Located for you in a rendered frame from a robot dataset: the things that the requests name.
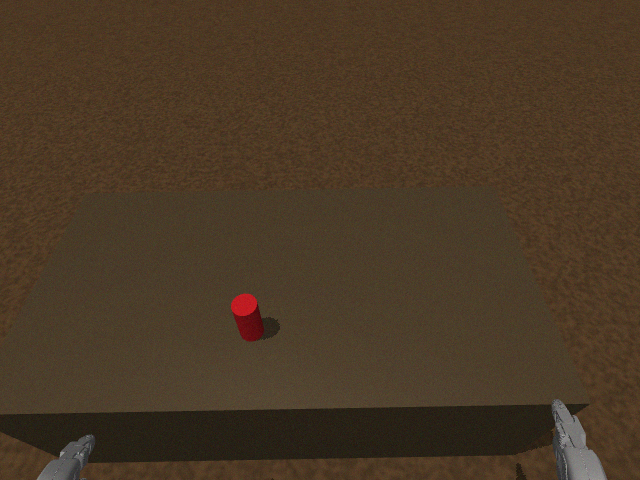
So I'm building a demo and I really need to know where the right robot hand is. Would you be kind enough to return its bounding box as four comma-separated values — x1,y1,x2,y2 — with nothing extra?
552,399,607,480

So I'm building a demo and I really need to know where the left robot hand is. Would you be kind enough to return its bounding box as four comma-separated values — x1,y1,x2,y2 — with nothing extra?
37,435,95,480

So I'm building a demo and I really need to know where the can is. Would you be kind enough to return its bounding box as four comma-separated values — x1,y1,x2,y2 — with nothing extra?
231,294,264,342

